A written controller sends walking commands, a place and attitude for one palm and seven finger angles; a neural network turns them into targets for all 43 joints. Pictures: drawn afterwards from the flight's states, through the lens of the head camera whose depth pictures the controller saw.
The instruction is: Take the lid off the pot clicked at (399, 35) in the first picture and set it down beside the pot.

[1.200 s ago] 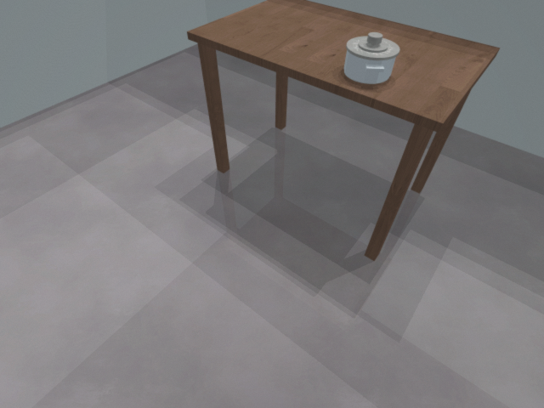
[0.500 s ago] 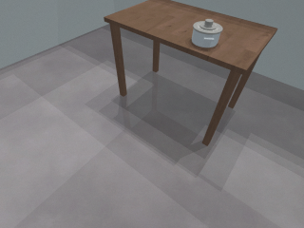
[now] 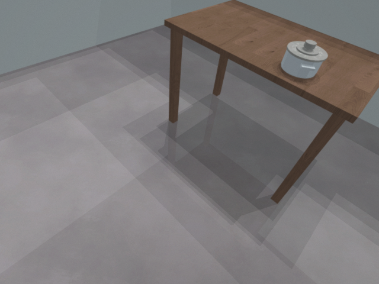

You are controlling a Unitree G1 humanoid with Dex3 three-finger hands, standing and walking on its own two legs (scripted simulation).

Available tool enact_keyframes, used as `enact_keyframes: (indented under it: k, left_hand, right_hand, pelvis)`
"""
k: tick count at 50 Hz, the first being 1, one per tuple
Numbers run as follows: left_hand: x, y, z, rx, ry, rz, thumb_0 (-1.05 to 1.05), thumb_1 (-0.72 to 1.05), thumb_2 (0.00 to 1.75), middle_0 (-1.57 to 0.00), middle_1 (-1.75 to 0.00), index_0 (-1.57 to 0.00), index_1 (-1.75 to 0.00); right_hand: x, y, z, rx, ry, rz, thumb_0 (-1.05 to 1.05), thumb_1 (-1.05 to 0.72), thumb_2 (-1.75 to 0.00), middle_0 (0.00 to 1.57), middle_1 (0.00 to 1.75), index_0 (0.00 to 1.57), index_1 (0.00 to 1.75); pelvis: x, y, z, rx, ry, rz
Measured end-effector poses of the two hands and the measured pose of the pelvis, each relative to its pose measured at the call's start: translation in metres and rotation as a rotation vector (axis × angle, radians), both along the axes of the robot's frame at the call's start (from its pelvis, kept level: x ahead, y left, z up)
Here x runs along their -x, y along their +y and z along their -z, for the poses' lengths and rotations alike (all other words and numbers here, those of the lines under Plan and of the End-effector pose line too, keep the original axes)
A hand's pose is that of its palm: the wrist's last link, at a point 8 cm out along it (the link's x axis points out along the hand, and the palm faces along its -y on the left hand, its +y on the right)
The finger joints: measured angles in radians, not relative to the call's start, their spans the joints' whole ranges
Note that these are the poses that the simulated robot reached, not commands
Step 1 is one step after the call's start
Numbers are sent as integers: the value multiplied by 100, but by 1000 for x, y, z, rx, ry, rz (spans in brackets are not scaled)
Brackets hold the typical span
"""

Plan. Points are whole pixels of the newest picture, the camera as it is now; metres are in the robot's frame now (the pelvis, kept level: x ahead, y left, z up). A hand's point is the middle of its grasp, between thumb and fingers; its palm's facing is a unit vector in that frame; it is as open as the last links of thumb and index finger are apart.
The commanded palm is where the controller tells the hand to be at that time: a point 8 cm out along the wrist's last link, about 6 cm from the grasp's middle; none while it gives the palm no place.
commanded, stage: walk to a spot facing it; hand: left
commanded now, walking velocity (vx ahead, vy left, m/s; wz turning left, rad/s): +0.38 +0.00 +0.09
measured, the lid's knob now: (310, 44) +0.97 -0.46 +0.09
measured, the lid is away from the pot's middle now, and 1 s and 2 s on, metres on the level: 0.00 0.00 0.00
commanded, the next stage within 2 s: turn to face it in 0.38 s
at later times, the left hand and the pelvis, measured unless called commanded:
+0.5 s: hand (138, 215) +0.33 +0.15 -0.17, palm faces +0.08 -0.98 -0.18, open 7.4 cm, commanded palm none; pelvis +0.24 -0.03 -0.01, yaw +4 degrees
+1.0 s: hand (123, 200) +0.38 +0.20 -0.18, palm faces -0.05 -0.98 -0.18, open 7.4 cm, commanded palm none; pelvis +0.35 +0.01 +0.00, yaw -10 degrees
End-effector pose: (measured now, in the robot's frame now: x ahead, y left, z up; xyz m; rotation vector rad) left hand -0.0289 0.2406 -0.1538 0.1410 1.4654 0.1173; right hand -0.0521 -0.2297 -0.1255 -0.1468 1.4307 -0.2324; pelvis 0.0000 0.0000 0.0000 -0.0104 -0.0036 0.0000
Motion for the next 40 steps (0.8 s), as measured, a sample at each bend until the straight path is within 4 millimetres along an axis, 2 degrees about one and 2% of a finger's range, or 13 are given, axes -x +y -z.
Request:
enact_keyframes:
  k: [6, 11, 15, 18, 21, 24, 27, 30, 32, 36, 40]
  left_hand:
    - [-82, -2, -11, 14, -117, -16, 1, 90, 90, -20, -30, -19, -30]
    - [-165, -14, -11, 30, -195, 3, 1, 91, 90, -20, -30, -19, -30]
    - [-243, -30, -8, 37, -261, 45, 1, 91, 90, -20, -30, -19, -30]
    - [-302, -43, -5, 28, -332, 66, 1, 90, 90, -20, -30, -19, -30]
    - [-340, -48, -3, 2, -407, 42, 0, 90, 90, -20, -30, -20, -30]
    - [-348, -47, -9, -20, -401, -10, 0, 90, 90, -20, -30, -20, -30]
    - [-340, -43, -15, -54, -340, -60, 0, 92, 90, -20, -30, -20, -30]
    - [-329, -36, -20, -79, -250, -67, -1, 93, 90, -20, -30, -20, -30]
    - [-321, -35, -20, -75, -183, -62, -1, 93, 90, -20, -30, -20, -30]
    - [-312, -34, -17, -42, -71, -65, 0, 92, 90, -20, -30, -19, -30]
    - [-317, -27, -7, -7, -7, -82, 0, 91, 90, -20, -30, -20, -30]
  right_hand:
    - [-6, 35, -9, -61, 114, 26, 0, -91, -90, 20, 30, 20, 30]
    - [-31, 45, -5, -88, 160, 60, 0, -91, -90, 20, 30, 20, 30]
    - [-62, 41, 4, -100, 184, 86, 0, -91, -90, 20, 30, 20, 30]
    - [-92, 29, 18, -106, 212, 90, 0, -91, -90, 20, 30, 20, 30]
    - [-136, 10, 31, -107, 217, 64, 0, -91, -90, 20, 30, 20, 30]
    - [-202, -13, 32, -81, 130, 12, 0, -91, -90, 20, 30, 20, 30]
    - [-280, -29, 26, -50, 0, -46, 0, -91, -90, 20, 29, 20, 30]
    - [-353, -35, 17, -31, -133, -82, 0, -91, -90, 19, 29, 20, 30]
    - [-394, -33, 11, -29, -211, -95, 0, -92, -90, 19, 29, 20, 30]
    - [-454, -18, 3, -34, -306, -112, 0, -92, -90, 19, 29, 20, 30]
    - [-490, 2, 0, -27, -338, -118, 0, -91, -90, 19, 29, 20, 30]
  pelvis:
    - [-45, 6, -10, -1, 7, -25]
    - [-89, 2, -6, -6, 4, -26]
    - [-131, -6, 3, -12, 2, -23]
    - [-169, -15, 14, -9, -2, -28]
    - [-203, -27, 24, -9, -16, -45]
    - [-228, -33, 17, -3, -38, -67]
    - [-252, -35, 7, -3, -39, -76]
    - [-273, -34, 0, -8, -30, -62]
    - [-285, -32, -3, -10, -22, -41]
    - [-308, -22, -3, -3, -12, 9]
    - [-330, -7, 1, 11, -8, 51]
